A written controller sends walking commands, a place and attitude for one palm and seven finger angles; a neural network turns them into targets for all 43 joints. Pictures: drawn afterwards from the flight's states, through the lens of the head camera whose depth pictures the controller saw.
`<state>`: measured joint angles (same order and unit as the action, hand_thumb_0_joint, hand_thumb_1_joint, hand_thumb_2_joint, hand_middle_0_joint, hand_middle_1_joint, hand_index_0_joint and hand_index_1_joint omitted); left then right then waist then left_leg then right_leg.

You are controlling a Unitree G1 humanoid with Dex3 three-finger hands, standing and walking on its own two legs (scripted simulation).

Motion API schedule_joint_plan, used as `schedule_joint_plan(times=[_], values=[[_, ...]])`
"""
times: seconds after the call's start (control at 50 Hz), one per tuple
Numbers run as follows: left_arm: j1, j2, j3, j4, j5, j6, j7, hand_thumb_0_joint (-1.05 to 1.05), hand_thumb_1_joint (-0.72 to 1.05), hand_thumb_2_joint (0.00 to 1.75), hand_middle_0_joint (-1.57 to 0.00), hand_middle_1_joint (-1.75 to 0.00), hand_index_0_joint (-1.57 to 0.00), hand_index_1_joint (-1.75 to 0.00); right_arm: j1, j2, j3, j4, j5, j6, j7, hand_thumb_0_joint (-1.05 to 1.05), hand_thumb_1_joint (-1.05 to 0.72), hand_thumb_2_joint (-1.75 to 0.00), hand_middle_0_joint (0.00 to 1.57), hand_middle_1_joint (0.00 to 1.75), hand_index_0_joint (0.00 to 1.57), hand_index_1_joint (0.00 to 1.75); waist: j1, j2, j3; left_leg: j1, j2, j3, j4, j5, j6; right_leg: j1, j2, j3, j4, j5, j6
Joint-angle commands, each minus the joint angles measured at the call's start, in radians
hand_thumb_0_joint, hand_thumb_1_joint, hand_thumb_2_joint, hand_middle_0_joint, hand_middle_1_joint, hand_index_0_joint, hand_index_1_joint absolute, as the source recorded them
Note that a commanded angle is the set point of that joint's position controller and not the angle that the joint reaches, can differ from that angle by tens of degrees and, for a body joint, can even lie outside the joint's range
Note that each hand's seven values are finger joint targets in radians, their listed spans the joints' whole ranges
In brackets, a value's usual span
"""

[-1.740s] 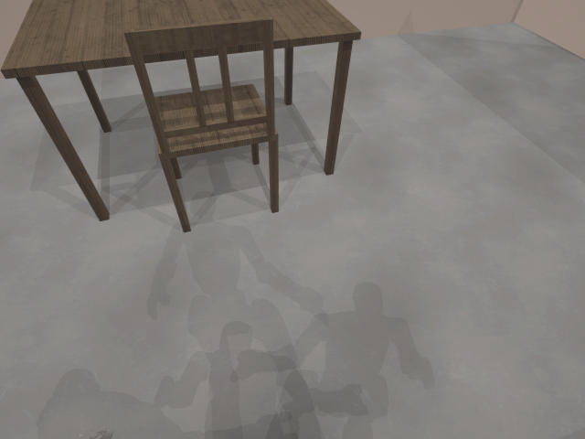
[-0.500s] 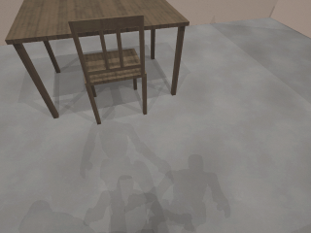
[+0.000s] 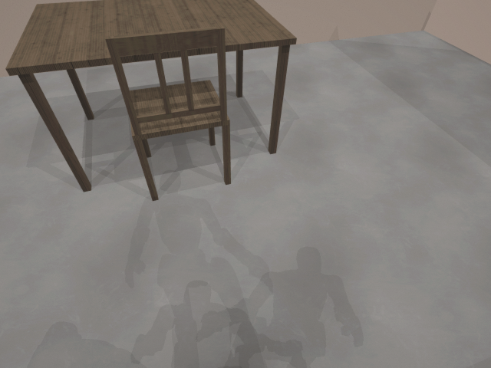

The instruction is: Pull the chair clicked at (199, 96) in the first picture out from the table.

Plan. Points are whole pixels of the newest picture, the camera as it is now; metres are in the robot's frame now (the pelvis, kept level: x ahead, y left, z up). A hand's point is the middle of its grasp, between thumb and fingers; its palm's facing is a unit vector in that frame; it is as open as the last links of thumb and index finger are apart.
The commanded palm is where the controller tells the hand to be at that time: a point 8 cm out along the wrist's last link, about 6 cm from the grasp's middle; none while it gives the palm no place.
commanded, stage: walk to a spot facing it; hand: left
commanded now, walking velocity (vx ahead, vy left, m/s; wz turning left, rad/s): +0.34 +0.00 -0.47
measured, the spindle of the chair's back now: (163, 84) +1.12 +0.41 -0.12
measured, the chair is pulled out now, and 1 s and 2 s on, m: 0.00 0.00 0.00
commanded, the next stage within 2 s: turn to face it in 1.26 s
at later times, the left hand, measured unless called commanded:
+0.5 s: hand out of the picture +0.04 +0.17 -0.18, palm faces -0.04 -0.99 -0.12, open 7.4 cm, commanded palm none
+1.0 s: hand (209, 214) +0.52 +0.13 -0.16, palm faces -0.42 -0.89 -0.19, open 7.4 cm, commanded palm none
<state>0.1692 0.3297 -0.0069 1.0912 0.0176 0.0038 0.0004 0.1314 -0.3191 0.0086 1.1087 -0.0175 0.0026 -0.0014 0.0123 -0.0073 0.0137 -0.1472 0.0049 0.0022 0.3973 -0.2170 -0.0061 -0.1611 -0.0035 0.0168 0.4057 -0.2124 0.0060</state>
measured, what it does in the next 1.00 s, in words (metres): walks ahead, turning right: left foot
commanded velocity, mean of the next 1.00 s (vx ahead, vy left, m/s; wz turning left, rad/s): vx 0.35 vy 0.00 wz -0.42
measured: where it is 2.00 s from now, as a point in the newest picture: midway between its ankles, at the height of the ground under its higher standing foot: (284, 290)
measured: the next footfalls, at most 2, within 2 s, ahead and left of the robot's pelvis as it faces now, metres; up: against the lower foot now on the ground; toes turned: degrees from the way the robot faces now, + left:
left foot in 0.56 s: +0.30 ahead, +0.11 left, +0.00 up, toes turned -3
right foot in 1.12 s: +0.46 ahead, -0.19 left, +0.00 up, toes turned -35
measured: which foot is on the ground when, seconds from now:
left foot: down 0.00-0.24, up 0.26-0.54, down 0.56-1.00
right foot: down 0.00-0.56, up 0.58-1.00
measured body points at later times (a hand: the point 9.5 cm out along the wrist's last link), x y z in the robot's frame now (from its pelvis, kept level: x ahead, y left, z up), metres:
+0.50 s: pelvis +0.13 +0.01 -0.01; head +0.16 +0.03 +0.44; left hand +0.04 +0.22 -0.17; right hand +0.20 -0.24 -0.15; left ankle +0.22 +0.11 -0.72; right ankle +0.00 -0.12 -0.74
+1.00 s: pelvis +0.32 +0.01 -0.01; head +0.36 +0.00 +0.44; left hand +0.54 +0.18 -0.15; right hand +0.17 -0.18 -0.15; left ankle +0.26 +0.12 -0.74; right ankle +0.39 -0.17 -0.70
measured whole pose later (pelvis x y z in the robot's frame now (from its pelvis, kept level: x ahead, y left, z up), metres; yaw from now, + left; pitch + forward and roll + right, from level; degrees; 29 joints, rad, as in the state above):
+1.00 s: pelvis +0.32 +0.01 -0.01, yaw -24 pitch +0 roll +0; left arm 0.10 0.22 0.08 0.94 0.04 0.03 -0.05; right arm 0.42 -0.18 -0.05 1.08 -0.03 -0.07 -0.02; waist -0.05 -0.02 0.07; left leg 0.03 0.06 0.36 0.35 -0.36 0.01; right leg -0.60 -0.10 -0.09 0.80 -0.14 -0.01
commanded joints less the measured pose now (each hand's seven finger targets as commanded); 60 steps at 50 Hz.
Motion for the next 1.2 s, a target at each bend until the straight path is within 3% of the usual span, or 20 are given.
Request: schedule_joint_plan(times=[0.0, 0.14, 0.18, 0.22, 0.24, 0.28, 0.48, 0.5, 0.52, 0.54, 0.56, 0.6, 0.68, 0.94, 1.04, 1.06, 1.08, 1.1, 1.12, 1.18], values=[[0.057, 0.095, 0.033, -0.06, 0.006, 0.013, -0.008, 0.0, 0.9, 0.9, -0.2, -0.3, -0.2, -0.3, 0.055, -0.11, -0.033, -0.048, -0.008, -0.004, -0.003, 0.0, -0.9, -0.9, 0.2, 0.3, 0.2, 0.3, -0.007, 0.006, 0.108, -0.095, 0.11, -0.075, -0.067, -0.381, 0.035, -0.153, -0.058, 0.129, -0.063, -0.36, -0.047], [0.139, 0.004, 0.057, -0.119, 0.006, -0.021, -0.026, 0.0, 0.9, 0.9, -0.2, -0.3, -0.2, -0.3, 0.156, -0.131, -0.075, -0.086, 0.001, -0.037, -0.011, 0.0, -0.9, -0.9, 0.2, 0.3, 0.2, 0.3, -0.011, 0.157, 0.086, -0.016, 0.275, -0.201, -0.067, -0.329, 0.14, -0.254, 0.033, -0.005, 0.229, -0.204, -0.049], [0.217, -0.012, 0.063, -0.101, 0.008, -0.034, -0.024, 0.0, 0.9, 0.9, -0.2, -0.3, -0.2, -0.3, 0.14, -0.094, -0.073, -0.095, 0.001, -0.042, -0.01, 0.0, -0.9, -0.9, 0.2, 0.3, 0.2, 0.3, 0.03, 0.094, 0.078, -0.104, 0.227, -0.1, 0.089, -0.189, 0.107, -0.117, 0.009, 0.02, 0.135, -0.149, -0.063], [0.418, 0.096, 0.094, -0.025, 0.01, -0.055, -0.002, 0.0, 0.9, 0.9, -0.2, -0.3, -0.2, -0.3, 0.022, 0.01, -0.056, -0.162, 0.005, -0.054, -0.004, 0.0, -0.9, -0.9, 0.2, 0.3, 0.2, 0.3, 0.103, -0.338, 0.083, -0.53, 0.022, 0.153, 0.564, -0.302, -0.008, 0.208, -0.267, 0.524, -0.121, 0.035, -0.204], [0.501, 0.101, 0.095, -0.009, 0.001, -0.059, 0.013, 0.0, 0.9, 0.9, -0.2, -0.3, -0.2, -0.3, -0.075, 0.0, -0.054, -0.206, -0.003, -0.062, -0.005, 0.0, -0.9, -0.9, 0.2, 0.3, 0.2, 0.3, 0.143, -0.304, 0.098, -0.642, 0.048, 0.07, 0.687, -0.399, -0.007, 0.26, -0.341, 0.649, -0.135, 0.241, -0.279], [0.477, 0.056, 0.085, -0.009, 0.011, -0.061, 0.027, 0.0, 0.9, 0.9, -0.2, -0.3, -0.2, -0.3, -0.099, 0.024, -0.057, -0.208, -0.002, -0.072, -0.002, 0.0, -0.9, -0.9, 0.2, 0.3, 0.2, 0.3, 0.104, -0.057, 0.087, -0.684, 0.098, 0.026, 0.742, -0.328, -0.011, 0.296, -0.321, 0.541, -0.067, 0.342, -0.305], [0.266, 0.018, 0.093, -0.031, 0.003, -0.068, 0.019, 0.0, 0.9, 0.9, -0.2, -0.3, -0.2, -0.3, 0.114, 0.062, -0.074, -0.162, 0.009, -0.067, 0.015, 0.0, -0.9, -0.9, 0.2, 0.3, 0.2, 0.3, -0.078, -0.099, 0.046, -0.002, 0.019, 0.131, 0.205, 0.034, -0.005, -0.139, -0.122, 0.189, -0.022, 0.209, -0.125], [0.265, -0.002, 0.093, -0.034, 0.0, -0.068, 0.016, 0.0, 0.9, 0.9, -0.2, -0.3, -0.2, -0.3, 0.255, 0.018, -0.085, -0.117, 0.006, -0.073, -0.002, 0.0, -0.9, -0.9, 0.2, 0.3, 0.2, 0.3, -0.128, -0.023, -0.037, 0.186, 0.051, 0.097, 0.146, 0.016, 0.009, -0.173, -0.079, 0.157, 0.18, 0.28, -0.104], [0.311, -0.064, 0.092, -0.048, -0.011, -0.061, 0.005, 0.0, 0.9, 0.9, -0.2, -0.3, -0.2, -0.3, 0.389, -0.091, -0.114, -0.088, -0.013, -0.079, -0.016, 0.0, -0.9, -0.9, 0.2, 0.3, 0.2, 0.3, -0.159, 0.209, -0.154, 0.392, 0.285, -0.199, 0.078, -0.083, 0.077, -0.335, 0.022, 0.062, 0.49, 0.038, -0.064], [0.296, -0.103, 0.083, -0.082, -0.009, -0.066, -0.001, 0.0, 0.9, 0.9, -0.2, -0.3, -0.2, -0.3, 0.467, -0.154, -0.124, -0.082, -0.009, -0.074, -0.017, 0.0, -0.9, -0.9, 0.2, 0.3, 0.2, 0.3, -0.161, 0.335, -0.178, 0.365, 0.489, -0.491, -0.112, -0.168, 0.162, -0.439, 0.074, 0.001, 0.783, -0.348, -0.04], [0.257, -0.093, 0.082, -0.089, -0.001, -0.061, 0.003, 0.0, 0.9, 0.9, -0.2, -0.3, -0.2, -0.3, 0.367, -0.119, -0.113, -0.096, -0.006, -0.069, -0.019, 0.0, -0.9, -0.9, 0.2, 0.3, 0.2, 0.3, -0.131, 0.223, -0.111, 0.228, 0.52, -0.511, -0.194, -0.377, 0.183, -0.482, 0.016, 0.037, 0.906, -0.332, -0.052], [0.18, -0.104, 0.087, -0.094, 0.014, -0.044, -0.015, 0.0, 0.9, 0.9, -0.2, -0.3, -0.2, -0.3, 0.204, 0.008, -0.084, -0.136, -0.008, -0.075, -0.018, 0.0, -0.9, -0.9, 0.2, 0.3, 0.2, 0.3, -0.062, 0.138, 0.1, -0.039, 0.431, -0.329, -0.235, -0.392, 0.151, -0.515, -0.079, 0.016, 0.941, -0.166, -0.047], [0.244, -0.137, 0.089, -0.085, 0.021, -0.001, -0.03, 0.0, 0.9, 0.9, -0.2, -0.3, -0.2, -0.3, 0.156, 0.064, -0.072, -0.13, -0.005, -0.099, -0.023, 0.0, -0.9, -0.9, 0.2, 0.3, 0.2, 0.3, 0.021, 0.135, 0.071, -0.132, 0.331, -0.014, -0.232, -0.149, 0.115, -0.432, -0.107, -0.009, 0.859, -0.029, -0.021], [-0.184, -0.122, 0.074, -0.255, 0.016, 0.001, -0.05, 0.0, 0.9, 0.9, -0.2, -0.3, -0.2, -0.3, 0.37, 0.025, -0.074, -0.059, -0.015, -0.092, -0.019, 0.0, -0.9, -0.9, 0.2, 0.3, 0.2, 0.3, -0.084, 0.085, 0.126, 0.18, 0.353, 0.203, -0.174, 0.344, 0.13, -0.52, -0.095, -0.124, 0.351, 0.057, -0.018], [-0.044, -0.076, 0.085, -0.22, 0.016, -0.021, -0.043, 0.0, 0.9, 0.9, -0.2, -0.3, -0.2, -0.3, 0.356, -0.025, -0.08, -0.064, -0.011, -0.078, -0.018, 0.0, -0.9, -0.9, 0.2, 0.3, 0.2, 0.3, -0.001, 0.113, 0.006, 0.212, 0.346, 0.302, 0.139, 0.843, 0.089, -0.208, 0.022, -0.211, 0.219, -0.06, -0.095], [0.11, -0.045, 0.096, -0.175, 0.02, -0.032, -0.039, 0.0, 0.9, 0.9, -0.2, -0.3, -0.2, -0.3, 0.325, -0.039, -0.078, -0.076, -0.005, -0.077, -0.014, 0.0, -0.9, -0.9, 0.2, 0.3, 0.2, 0.3, 0.079, 0.11, -0.081, 0.127, 0.307, 0.342, 0.344, 0.81, 0.052, 0.017, 0.05, -0.23, 0.148, 0.019, -0.107], [0.245, 0.062, 0.122, -0.139, 0.022, -0.044, -0.028, 0.0, 0.9, 0.9, -0.2, -0.3, -0.2, -0.3, 0.331, -0.001, -0.072, -0.095, 0.011, -0.075, -0.001, 0.0, -0.9, -0.9, 0.2, 0.3, 0.2, 0.3, 0.135, -0.027, -0.2, -0.154, 0.257, 0.342, 0.64, 0.458, 0.009, 0.344, -0.128, -0.015, 0.114, 0.043, -0.17], [0.331, 0.171, 0.144, -0.123, 0.004, -0.05, -0.015, 0.0, 0.9, 0.9, -0.2, -0.3, -0.2, -0.3, 0.339, 0.067, -0.06, -0.137, 0.02, -0.082, -0.006, 0.0, -0.9, -0.9, 0.2, 0.3, 0.2, 0.3, 0.124, -0.191, -0.323, -0.466, 0.085, 0.254, 0.995, -0.351, -0.049, 0.55, -0.438, 0.514, 0.025, 0.264, -0.311], [0.317, 0.19, 0.145, -0.125, -0.015, -0.041, -0.006, 0.0, 0.9, 0.9, -0.2, -0.3, -0.2, -0.3, 0.227, 0.033, -0.069, -0.162, 0.02, -0.083, -0.013, 0.0, -0.9, -0.9, 0.2, 0.3, 0.2, 0.3, 0.142, -0.07, -0.273, -0.519, 0.11, 0.106, 1.059, -0.348, -0.023, 0.451, -0.445, 0.495, -0.04, 0.31, -0.342], [0.109, 0.045, 0.102, -0.165, -0.009, -0.052, 0.007, 0.0, 0.9, 0.9, -0.2, -0.3, -0.2, -0.3, 0.178, 0.054, -0.07, -0.153, -0.004, -0.057, -0.011, 0.0, -0.9, -0.9, 0.2, 0.3, 0.2, 0.3, 0.019, -0.003, -0.028, -0.47, 0.195, 0.028, 0.946, -0.147, -0.03, 0.044, -0.318, 0.239, -0.107, 0.256, -0.231]])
